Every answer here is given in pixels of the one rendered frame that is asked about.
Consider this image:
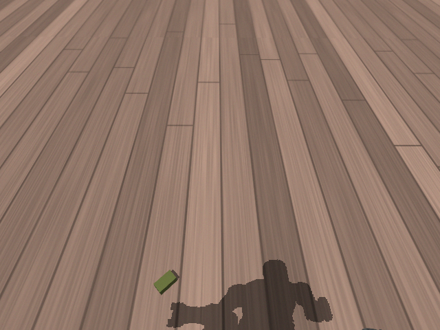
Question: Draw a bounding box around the small box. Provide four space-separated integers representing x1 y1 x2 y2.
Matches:
154 270 177 295

